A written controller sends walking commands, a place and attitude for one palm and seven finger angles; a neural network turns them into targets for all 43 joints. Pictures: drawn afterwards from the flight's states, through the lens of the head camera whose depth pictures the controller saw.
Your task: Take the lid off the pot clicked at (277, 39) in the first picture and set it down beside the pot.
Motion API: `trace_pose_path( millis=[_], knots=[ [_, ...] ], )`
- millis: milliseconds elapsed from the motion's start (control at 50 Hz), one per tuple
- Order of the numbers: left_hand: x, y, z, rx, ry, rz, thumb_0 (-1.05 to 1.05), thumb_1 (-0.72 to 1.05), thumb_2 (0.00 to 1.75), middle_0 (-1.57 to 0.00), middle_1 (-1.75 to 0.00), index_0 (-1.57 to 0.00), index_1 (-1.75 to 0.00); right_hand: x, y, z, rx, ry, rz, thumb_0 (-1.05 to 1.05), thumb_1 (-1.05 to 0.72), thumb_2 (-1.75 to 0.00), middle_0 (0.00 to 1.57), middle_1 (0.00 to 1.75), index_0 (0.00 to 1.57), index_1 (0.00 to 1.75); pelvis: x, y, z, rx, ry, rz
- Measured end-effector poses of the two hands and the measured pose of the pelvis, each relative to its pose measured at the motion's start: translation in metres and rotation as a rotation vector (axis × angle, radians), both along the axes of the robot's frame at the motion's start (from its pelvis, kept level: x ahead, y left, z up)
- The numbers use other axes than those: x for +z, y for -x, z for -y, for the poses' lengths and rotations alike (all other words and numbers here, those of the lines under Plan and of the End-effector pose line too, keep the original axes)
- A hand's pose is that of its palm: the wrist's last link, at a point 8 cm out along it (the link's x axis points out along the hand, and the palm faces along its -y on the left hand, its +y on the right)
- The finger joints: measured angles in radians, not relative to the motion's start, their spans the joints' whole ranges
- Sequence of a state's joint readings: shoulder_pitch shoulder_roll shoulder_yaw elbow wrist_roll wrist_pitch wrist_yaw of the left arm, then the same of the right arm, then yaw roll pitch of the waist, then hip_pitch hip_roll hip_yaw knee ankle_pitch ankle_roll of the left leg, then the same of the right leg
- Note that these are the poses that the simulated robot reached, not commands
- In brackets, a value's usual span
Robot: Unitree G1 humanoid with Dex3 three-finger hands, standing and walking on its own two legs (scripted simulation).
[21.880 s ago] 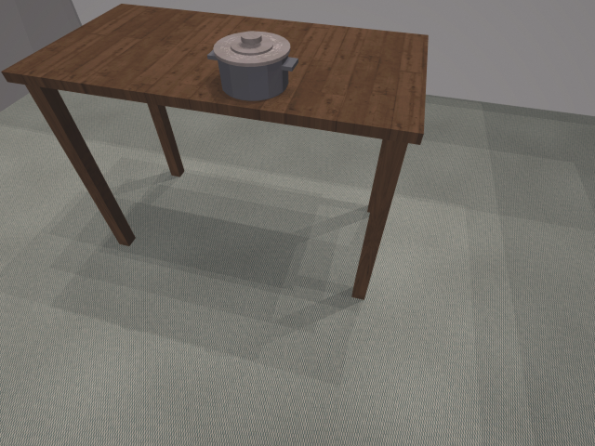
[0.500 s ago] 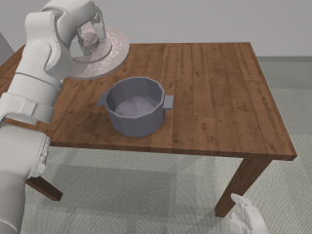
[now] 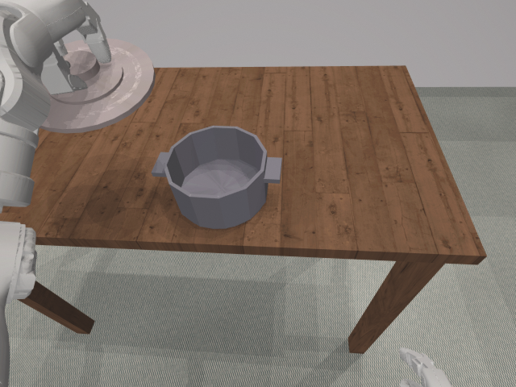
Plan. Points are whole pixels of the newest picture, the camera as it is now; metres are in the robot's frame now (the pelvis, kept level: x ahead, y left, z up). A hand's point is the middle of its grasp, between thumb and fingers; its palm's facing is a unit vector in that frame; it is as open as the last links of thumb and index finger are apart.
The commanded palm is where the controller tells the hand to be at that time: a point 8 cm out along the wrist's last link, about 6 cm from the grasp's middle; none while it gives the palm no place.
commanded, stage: move the lid sideways beside the pot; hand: left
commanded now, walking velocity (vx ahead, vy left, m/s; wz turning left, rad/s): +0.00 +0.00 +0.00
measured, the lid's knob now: (78, 66) +0.47 +0.25 +0.27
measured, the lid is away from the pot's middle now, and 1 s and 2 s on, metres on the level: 0.16 0.23 0.23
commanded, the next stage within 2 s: lower the lid onto the table in 0.82 s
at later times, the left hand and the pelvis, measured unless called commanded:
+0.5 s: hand (24, 68) +0.44 +0.29 +0.29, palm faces -0.12 -0.01 -0.99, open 7.9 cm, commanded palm +0.41 +0.29 +0.36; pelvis +0.00 +0.01 +0.00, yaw +1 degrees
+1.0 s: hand (16, 71) +0.44 +0.31 +0.28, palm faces -0.14 -0.02 -0.99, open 7.9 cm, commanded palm +0.42 +0.30 +0.35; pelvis +0.00 +0.00 +0.00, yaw +1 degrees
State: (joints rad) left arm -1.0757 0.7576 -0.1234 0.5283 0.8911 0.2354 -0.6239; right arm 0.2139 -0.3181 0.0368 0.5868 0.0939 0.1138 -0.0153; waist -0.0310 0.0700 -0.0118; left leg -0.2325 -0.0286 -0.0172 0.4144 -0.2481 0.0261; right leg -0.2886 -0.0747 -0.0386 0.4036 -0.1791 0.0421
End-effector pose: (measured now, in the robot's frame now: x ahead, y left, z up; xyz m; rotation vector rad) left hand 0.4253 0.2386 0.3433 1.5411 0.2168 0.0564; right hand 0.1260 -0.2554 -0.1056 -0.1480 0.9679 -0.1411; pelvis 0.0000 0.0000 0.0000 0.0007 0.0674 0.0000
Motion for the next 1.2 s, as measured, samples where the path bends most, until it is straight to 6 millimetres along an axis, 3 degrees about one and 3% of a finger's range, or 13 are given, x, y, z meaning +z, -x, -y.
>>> trace_pose_path(
  millis=[140,460,580,840,1060,1200],
  knots=[
    [-0.009,0.000,-0.026,0.065,-0.002,-0.038,0.00,0.10,0.97,-0.73,-0.79,-0.73,-0.82,0.002,-0.008,-0.008,0.012,-0.010,-0.002,0.01,-0.91,-0.90,0.20,0.30,0.20,0.30,0.000,0.002,-0.003,0.003,0.003,-0.006],
    [0.002,0.003,-0.049,0.089,-0.020,-0.019,0.00,0.10,0.97,-0.73,-0.79,-0.73,-0.82,-0.002,-0.014,-0.025,0.038,-0.031,-0.030,0.01,-0.91,-0.90,0.20,0.30,0.20,0.30,0.001,-0.002,-0.011,0.016,0.009,-0.018],
    [0.001,0.002,-0.047,0.066,-0.039,-0.014,0.00,0.10,0.97,-0.73,-0.79,-0.73,-0.82,-0.004,-0.011,-0.025,0.040,-0.025,-0.042,0.01,-0.91,-0.90,0.20,0.30,0.20,0.30,0.001,-0.003,-0.012,0.017,0.008,-0.020],
    [0.002,0.000,-0.065,0.138,-0.024,-0.028,0.00,0.10,0.97,-0.73,-0.79,-0.73,-0.82,-0.005,0.003,-0.009,0.000,-0.005,-0.084,0.01,-0.91,-0.90,0.20,0.30,0.20,0.30,0.001,-0.005,-0.006,0.010,0.010,-0.028],
    [-0.008,-0.003,-0.059,0.158,-0.019,-0.064,0.00,0.10,0.97,-0.73,-0.79,-0.73,-0.82,-0.007,0.004,-0.002,-0.001,0.001,-0.091,0.01,-0.91,-0.90,0.20,0.30,0.20,0.30,0.001,-0.004,-0.001,0.019,0.011,-0.024],
    [-0.013,-0.005,-0.045,0.128,-0.018,-0.065,0.00,0.10,0.97,-0.73,-0.79,-0.73,-0.82,-0.007,-0.001,-0.004,0.002,-0.013,-0.061,0.01,-0.91,-0.90,0.20,0.30,0.20,0.30,0.001,-0.005,0.001,0.015,0.009,-0.022]
  ],
)
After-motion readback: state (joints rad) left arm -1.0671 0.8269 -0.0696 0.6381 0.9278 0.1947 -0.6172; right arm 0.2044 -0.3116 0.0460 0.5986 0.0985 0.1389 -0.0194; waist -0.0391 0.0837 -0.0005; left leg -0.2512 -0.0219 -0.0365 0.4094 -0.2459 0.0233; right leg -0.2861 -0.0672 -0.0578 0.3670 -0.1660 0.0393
